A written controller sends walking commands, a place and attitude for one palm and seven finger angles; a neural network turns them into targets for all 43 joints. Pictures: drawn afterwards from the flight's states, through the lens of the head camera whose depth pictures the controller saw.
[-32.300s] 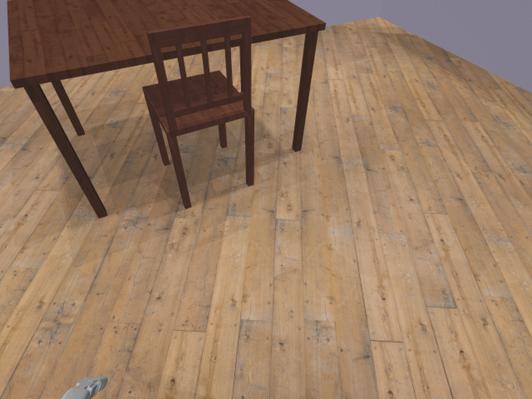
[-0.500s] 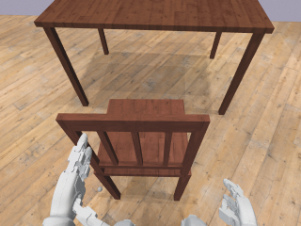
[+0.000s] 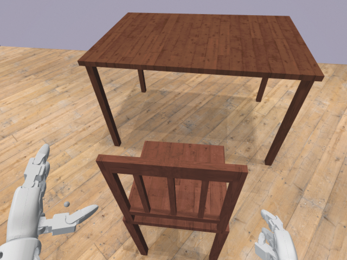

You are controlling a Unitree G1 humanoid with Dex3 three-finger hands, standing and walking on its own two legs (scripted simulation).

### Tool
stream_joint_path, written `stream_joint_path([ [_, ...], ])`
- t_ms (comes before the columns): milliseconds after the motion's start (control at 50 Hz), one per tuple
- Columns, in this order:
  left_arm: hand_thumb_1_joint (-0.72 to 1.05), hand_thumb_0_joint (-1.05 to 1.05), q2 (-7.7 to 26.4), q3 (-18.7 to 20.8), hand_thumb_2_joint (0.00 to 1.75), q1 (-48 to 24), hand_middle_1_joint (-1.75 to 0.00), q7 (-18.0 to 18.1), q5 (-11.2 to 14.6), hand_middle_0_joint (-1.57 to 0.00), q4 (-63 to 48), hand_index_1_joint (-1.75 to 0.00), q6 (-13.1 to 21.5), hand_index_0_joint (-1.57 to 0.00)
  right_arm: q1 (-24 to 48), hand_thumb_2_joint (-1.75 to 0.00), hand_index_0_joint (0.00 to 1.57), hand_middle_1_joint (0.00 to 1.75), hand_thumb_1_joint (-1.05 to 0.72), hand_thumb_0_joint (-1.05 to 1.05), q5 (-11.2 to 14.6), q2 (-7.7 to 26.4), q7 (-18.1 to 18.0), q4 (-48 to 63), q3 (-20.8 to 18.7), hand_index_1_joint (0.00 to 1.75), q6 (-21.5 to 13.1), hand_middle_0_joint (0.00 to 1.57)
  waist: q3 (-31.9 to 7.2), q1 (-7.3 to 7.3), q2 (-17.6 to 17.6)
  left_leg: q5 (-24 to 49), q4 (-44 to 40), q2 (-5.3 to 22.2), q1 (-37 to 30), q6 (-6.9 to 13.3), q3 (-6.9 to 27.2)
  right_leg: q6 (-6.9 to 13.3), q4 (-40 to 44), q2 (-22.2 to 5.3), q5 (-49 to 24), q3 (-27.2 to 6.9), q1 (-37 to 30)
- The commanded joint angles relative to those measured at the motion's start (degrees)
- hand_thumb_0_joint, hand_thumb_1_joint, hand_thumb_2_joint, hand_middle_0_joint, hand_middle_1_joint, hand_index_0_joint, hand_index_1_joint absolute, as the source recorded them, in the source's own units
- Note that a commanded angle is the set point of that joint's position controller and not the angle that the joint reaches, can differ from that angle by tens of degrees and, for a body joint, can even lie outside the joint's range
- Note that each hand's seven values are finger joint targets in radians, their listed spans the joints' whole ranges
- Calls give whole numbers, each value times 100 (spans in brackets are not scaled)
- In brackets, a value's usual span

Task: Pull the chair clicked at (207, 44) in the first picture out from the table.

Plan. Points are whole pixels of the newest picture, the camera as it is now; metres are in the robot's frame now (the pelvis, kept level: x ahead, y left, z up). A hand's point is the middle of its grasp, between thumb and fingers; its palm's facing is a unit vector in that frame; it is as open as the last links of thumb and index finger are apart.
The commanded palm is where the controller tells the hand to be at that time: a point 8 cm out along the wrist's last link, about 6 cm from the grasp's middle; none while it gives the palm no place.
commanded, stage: draw the hand back to the body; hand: left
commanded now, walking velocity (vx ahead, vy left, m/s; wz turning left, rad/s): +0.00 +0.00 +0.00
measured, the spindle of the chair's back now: (172, 196) +0.32 +0.05 -0.09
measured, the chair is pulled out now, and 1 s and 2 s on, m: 0.54 0.54 0.54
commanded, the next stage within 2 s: step back with the hand held close in 0.68 s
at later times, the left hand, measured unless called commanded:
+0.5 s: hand (40, 175) +0.21 +0.26 +0.16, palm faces +0.47 -0.76 -0.45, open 7.7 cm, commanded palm +0.16 +0.30 +0.19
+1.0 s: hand (45, 182) +0.21 +0.26 +0.15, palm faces +0.37 -0.79 -0.49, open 7.4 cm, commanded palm +0.14 +0.30 +0.19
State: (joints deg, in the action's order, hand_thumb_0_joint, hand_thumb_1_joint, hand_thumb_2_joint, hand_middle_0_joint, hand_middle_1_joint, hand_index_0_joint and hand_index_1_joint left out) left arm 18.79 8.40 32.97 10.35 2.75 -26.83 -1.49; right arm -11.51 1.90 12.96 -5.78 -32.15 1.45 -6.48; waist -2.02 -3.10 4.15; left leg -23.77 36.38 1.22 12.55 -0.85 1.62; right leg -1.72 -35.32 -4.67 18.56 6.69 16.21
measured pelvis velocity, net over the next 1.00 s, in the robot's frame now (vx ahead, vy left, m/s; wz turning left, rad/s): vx -0.01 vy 0.01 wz -0.04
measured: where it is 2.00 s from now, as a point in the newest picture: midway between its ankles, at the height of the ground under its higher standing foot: outside the picture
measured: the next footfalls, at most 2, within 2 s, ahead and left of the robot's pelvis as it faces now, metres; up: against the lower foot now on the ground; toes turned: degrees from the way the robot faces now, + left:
none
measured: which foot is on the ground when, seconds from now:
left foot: down 0.00-1.00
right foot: down 0.00-1.00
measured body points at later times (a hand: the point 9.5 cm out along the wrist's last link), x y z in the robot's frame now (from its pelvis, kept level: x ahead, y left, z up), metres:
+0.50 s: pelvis +0.01 +0.00 +0.01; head +0.01 -0.03 +0.46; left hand +0.18 +0.30 +0.19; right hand +0.19 -0.24 -0.09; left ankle -0.05 +0.13 -0.72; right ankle +0.00 -0.14 -0.72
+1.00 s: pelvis -0.01 +0.01 +0.01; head +0.02 -0.02 +0.46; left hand +0.18 +0.30 +0.18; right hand +0.18 -0.23 -0.08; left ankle -0.05 +0.13 -0.72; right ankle +0.00 -0.14 -0.72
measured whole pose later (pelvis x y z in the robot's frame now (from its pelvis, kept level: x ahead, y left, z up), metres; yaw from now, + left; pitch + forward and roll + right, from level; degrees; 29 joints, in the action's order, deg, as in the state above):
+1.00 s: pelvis -0.01 +0.01 +0.01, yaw -2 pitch +0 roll -1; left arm 20.1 20.5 28.8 8.1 3.0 -24.5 3.4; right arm -6.8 1.5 13.2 -4.4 -33.4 -0.6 -1.3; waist 4.7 -1.1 3.9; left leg -18.1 27.4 1.3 8.8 -0.4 -0.7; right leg -2.0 -26.2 -4.0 12.1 4.8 13.3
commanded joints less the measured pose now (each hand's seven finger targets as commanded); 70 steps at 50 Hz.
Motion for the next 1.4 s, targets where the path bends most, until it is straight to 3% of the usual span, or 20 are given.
stream_joint_path([
  [0, 39, 0, 666, 763, 65, -312, -19, 86, -26, -13, -993, -19, 448, -13, 736, -90, 20, 30, -90, 0, -12, 545, 20, 723, -222, 30, -335, 20, -74, 24, -228, 1765, -964, 149, 186, 55, 22, 304, 672, 11, -1268, -81, -732],
  [100, 57, 0, 990, 1285, 74, -629, -23, 84, -9, -16, -1031, -23, 545, -16, 807, -90, 20, 30, -90, 0, -28, 567, 48, 629, -251, 30, -300, 20, -103, -7, -250, 1845, -1128, 161, 7, 72, -17, 301, 844, 25, -1375, -130, -919],
  [200, 75, 0, 1328, 1755, 83, -904, -27, 118, -4, -18, -1359, -27, 648, -18, 809, -90, 20, 30, -90, 0, -37, 554, 70, 516, -263, 30, -376, 20, -351, -34, 314, 2260, -1152, 151, -311, 60, -82, 316, 917, 18, -1750, -169, -1142],
  [280, 90, 0, 1525, 2121, 90, -1004, -30, 142, 38, -20, -1161, -30, 654, -20, 824, -90, 20, 30, -90, 0, -29, 596, 87, 393, -312, 30, -400, 20, -293, -46, 191, 2536, -1187, 177, -364, 51, -64, 322, 969, 49, -1957, -162, -1232],
  [360, 90, 0, 972, 1675, 90, -685, -30, 46, 58, -20, -500, -30, 609, -20, 841, -90, 20, 30, -90, 0, -19, 653, 124, 333, -387, 30, -279, 20, -26, -1, -423, 2533, -1232, 215, -325, 105, -119, 269, 1001, 50, -2024, -112, -1130],
  [460, 90, 0, 1264, 1827, 90, -821, -30, 34, 29, -20, -858, -30, 714, -20, 891, -90, 20, 30, -90, 0, -24, 682, 119, 376, -427, 30, -244, 20, -334, -62, -316, 2597, -1246, 194, -429, 139, -115, 278, 998, 28, -2105, -147, -1300],
  [480, 90, 0, 1434, 1958, 90, -903, -30, 40, 32, -20, -1010, -30, 710, -20, 949, -90, 20, 30, -90, 0, -24, 686, 112, 379, -409, 30, -269, 20, -408, -59, -19, 2575, -1253, 180, -459, 122, -117, 283, 1010, 13, -2087, -179, -1349],
  [560, 90, 0, 1489, 2013, 90, -756, -30, 81, 4, -20, -1414, -30, 748, -20, 883, -90, 20, 30, -90, 0, -37, 598, 108, 392, -383, 30, -362, 20, -675, -91, 225, 3012, -1169, 177, -617, 96, -129, 305, 954, 5, -2422, -165, -1480],
  [600, 90, 0, 1481, 2035, 90, -763, -30, 91, -19, -20, -1391, -30, 720, -20, 855, -90, 20, 30, -90, 0, -29, 550, 107, 364, -355, 30, -394, 20, -540, -67, 370, 2976, -1178, 171, -566, 67, -137, 312, 1002, 13, -2383, -156, -1438],
  [780, 90, 0, 990, 1632, 90, -895, -30, -18, 48, -20, -526, -30, 580, -20, 941, -90, 20, 30, -90, 0, 2, 663, 100, 346, -376, 30, -205, 20, 95, 26, -207, 2300, -1374, 205, -335, 92, -152, 274, 1125, 64, -1763, -152, -1083],
  [800, 90, 0, 1771, 2359, 90, -1685, -30, -43, 123, -20, -962, -30, 852, -20, 754, -90, 20, 30, -90, 0, 30, 742, 77, 520, -439, 30, -40, 20, 668, 196, -215, 2039, -1216, 373, 11, 189, -96, 296, 1439, -207, -2334, -752, -661],
  [820, 90, 0, 1343, 2087, 90, -1191, -30, -100, 61, -20, -418, -30, 860, -20, 738, -90, 20, 30, -90, 0, -2, 636, 70, 397, -438, 30, 56, 20, 431, 257, -408, 2014, -1144, 354, -90, 167, -55, 346, 1383, -325, -2534, -699, -822],
  [860, 90, 0, 1141, 1857, 90, -831, -30, -136, 26, -20, -530, -30, 834, -20, 813, -90, 20, 30, -90, 0, -26, 642, 94, 534, -422, 30, 184, 20, 149, 254, -384, 2394, -1122, 366, -188, 150, -30, 342, 1231, -376, -2882, -662, -976],
  [960, 90, 0, 1421, 2182, 90, -163, -30, -36, 3, -20, -1488, -30, 1001, -20, 930, -90, 20, 30, -90, 0, -33, 592, 86, 780, -449, 30, 310, 20, -752, 159, 69, 3600, -1108, 560, -320, 164, 114, 305, 738, -355, -3131, -498, -1361],
  [1060, 90, 0, 1584, 2511, 90, 309, -30, 42, 66, -20, -1659, -30, 1046, -20, 912, -90, 20, 30, -90, 0, 7, 494, 18, 784, -524, 30, 346, 20, -959, 150, 22, 3690, -997, 688, -151, 153, 199, 270, 561, -340, -2933, -476, -1223],
  [1180, 90, 0, 1388, 2385, 90, 348, -30, 97, 84, -20, -1175, -30, 962, -20, 834, -90, 20, 30, -90, 0, 15, 525, -63, 624, -587, 30, 303, 20, -724, 221, -53, 2592, -980, 674, 276, 155, 190, 265, 625, -372, -2586, -602, -959],
  [1240, 90, 0, 1301, 2180, 90, 41, -30, 113, 41, -20, -1167, -30, 919, -20, 740, -90, 20, 30, -90, 0, -20, 560, -76, 644, -552, 30, 265, 20, -464, 234, -404, 1466, -840, 534, 598, 133, 178, 298, 859, -457, -2040, -785, -625],
  [1320, 90, 0, 1413, 2122, 90, -420, -30, 180, -35, -20, -1367, -30, 920, -20, 683, -90, 20, 30, -90, 0, -53, 580, -95, 667, -470, 30, 200, 20, -48, 239, -661, -34, -838, 341, 911, 186, 179, 333, 1457, -526, -34, -1084, 30],
  [1360, 90, 0, 1473, 2168, 90, -580, -30, 220, -97, -20, -1402, -30, 948, -20, 676, -90, 20, 30, -90, 0, -78, 603, -104, 694, -432, 30, 168, 20, 138, 230, -577, -568, -1008, 382, 1149, 235, 260, 278, 1580, -429, 894, -1057, 205],
  [1380, 90, 0, 1647, 2298, 90, -616, -30, 258, -121, -20, -1512, -30, 977, -20, 697, -90, 20, 30, -90, 0, -61, 646, -140, 666, -448, 30, 152, 20, 177, 227, -227, -805, -1175, 456, 1333, 284, 324, 254, 1518, -360, 1038, -1047, 96],
])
